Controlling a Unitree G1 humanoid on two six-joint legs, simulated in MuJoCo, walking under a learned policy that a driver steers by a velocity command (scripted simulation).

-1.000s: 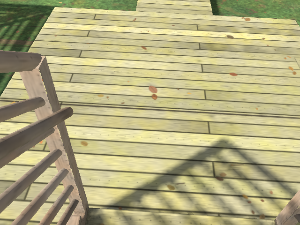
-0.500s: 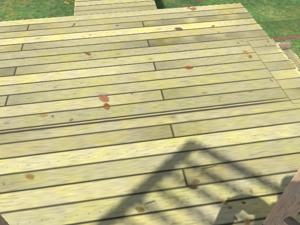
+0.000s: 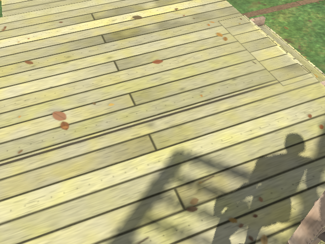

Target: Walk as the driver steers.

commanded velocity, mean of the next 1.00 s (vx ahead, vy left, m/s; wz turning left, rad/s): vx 0.50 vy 0.00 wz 0.16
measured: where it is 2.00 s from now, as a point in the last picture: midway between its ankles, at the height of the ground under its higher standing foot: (161, 158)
